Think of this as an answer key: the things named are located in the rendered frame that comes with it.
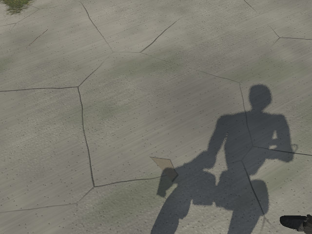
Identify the robot right hand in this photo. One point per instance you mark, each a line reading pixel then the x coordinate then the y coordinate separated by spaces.
pixel 300 223

